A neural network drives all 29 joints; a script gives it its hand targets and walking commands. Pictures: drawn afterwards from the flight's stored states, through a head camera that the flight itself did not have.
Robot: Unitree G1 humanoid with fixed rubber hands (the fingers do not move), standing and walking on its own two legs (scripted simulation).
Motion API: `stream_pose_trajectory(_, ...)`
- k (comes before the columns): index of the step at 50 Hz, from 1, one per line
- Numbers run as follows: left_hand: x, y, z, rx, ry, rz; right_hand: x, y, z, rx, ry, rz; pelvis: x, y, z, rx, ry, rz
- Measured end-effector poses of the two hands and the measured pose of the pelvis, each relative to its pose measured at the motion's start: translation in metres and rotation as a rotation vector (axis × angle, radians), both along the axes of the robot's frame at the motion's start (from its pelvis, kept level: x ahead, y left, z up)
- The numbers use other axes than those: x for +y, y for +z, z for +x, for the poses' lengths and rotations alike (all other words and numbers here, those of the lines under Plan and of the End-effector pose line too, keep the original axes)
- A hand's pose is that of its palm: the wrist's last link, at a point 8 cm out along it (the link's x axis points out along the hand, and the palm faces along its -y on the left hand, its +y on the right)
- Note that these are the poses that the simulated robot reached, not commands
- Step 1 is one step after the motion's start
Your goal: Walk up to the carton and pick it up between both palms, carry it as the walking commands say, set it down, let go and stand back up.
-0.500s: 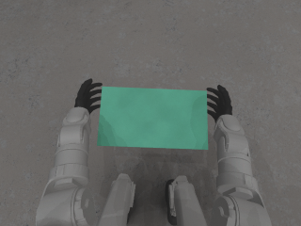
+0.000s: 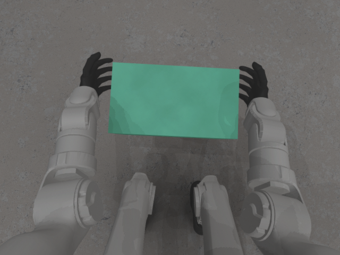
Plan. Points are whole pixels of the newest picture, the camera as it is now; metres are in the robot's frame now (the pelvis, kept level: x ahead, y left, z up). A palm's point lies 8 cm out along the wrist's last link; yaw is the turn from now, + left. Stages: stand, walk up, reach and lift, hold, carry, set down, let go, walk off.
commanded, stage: set down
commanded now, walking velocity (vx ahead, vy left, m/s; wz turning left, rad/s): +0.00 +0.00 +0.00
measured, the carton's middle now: (173, 107) +0.46 +0.02 -0.18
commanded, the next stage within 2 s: none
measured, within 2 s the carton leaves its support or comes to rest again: neither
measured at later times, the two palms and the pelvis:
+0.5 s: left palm (103, 93) +0.49 +0.20 -0.17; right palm (240, 103) +0.48 -0.16 -0.18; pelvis -0.01 +0.00 -0.07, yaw +0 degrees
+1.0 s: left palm (112, 96) +0.51 +0.21 -0.27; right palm (230, 106) +0.50 -0.16 -0.27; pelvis -0.02 +0.01 -0.13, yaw +0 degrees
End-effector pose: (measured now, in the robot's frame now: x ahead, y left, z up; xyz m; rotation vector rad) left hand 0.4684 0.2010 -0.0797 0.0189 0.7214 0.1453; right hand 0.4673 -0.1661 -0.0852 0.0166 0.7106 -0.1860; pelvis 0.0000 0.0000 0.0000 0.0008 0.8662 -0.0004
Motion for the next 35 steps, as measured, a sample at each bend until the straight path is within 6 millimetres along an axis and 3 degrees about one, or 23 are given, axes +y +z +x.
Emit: stream_pose_trajectory(35,0.005,-0.132,0.030,-0.001,-0.019,0.007,0.005,-0.127,0.023,-0.002,-0.020,-0.008,0.004,-0.095,-0.017,0.036,0.015,-0.017)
